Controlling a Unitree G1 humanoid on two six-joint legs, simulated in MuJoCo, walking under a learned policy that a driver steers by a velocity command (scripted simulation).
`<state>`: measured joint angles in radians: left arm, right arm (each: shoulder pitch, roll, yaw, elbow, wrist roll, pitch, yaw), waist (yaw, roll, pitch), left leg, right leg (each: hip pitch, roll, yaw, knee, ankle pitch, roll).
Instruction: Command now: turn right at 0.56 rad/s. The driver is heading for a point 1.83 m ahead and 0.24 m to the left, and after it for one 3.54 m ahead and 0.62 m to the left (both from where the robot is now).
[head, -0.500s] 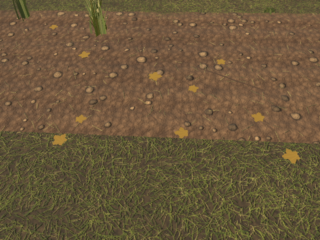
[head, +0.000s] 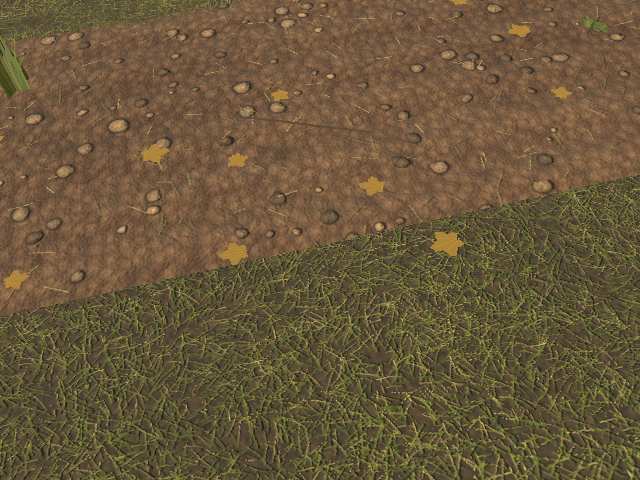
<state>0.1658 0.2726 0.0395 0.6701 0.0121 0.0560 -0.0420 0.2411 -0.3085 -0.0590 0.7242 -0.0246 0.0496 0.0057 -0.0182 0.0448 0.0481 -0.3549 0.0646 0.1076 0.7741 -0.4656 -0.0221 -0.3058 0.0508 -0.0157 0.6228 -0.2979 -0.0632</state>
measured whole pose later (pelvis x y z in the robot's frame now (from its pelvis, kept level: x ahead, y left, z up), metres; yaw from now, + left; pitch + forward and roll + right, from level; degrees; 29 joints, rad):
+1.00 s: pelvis +0.00 -0.01 +0.01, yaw +15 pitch +0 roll +1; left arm 0.26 0.29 0.04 0.73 0.02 0.03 0.00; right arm 0.14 -0.29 -0.06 0.72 0.00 0.09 0.07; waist 0.03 0.01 0.07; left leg -0.38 -0.03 0.02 0.81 -0.42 -0.01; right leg -0.23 -0.03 -0.13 0.50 -0.28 -0.04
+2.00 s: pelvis +0.39 +0.07 +0.01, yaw -1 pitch +1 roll +1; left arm 0.48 0.28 0.05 0.91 0.02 -0.07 0.02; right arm 0.10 -0.31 -0.07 0.80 -0.06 0.01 0.03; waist 0.07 0.03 -0.01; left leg -0.71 0.08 -0.10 0.82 0.07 -0.03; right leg -0.02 0.16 0.21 0.39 -0.35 -0.14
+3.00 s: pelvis +0.96 +0.16 -0.17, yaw +14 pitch +1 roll -1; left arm 0.35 0.26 0.06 0.93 0.02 -0.09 0.02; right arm 0.18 -0.30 -0.09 0.82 -0.04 0.00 0.04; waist 0.03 0.05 0.03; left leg -0.66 0.06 -0.03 0.97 -0.17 0.02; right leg -0.08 0.02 -0.13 0.29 -0.23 -0.04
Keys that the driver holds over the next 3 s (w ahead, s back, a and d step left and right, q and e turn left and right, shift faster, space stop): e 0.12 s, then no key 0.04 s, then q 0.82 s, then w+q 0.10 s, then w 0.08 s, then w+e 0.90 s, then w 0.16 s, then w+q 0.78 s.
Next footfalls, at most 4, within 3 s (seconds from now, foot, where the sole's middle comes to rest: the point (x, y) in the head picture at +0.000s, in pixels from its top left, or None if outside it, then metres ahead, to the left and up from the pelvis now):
0.44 left None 0.05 0.11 -0.76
1.08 left None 0.00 0.09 -0.76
1.60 right None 0.32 0.02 -0.76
2.28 left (264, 394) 0.76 0.22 -0.95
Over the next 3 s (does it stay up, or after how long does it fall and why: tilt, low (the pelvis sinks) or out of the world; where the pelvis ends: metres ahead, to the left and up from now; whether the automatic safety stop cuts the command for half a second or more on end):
stays up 0.96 0.16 -0.17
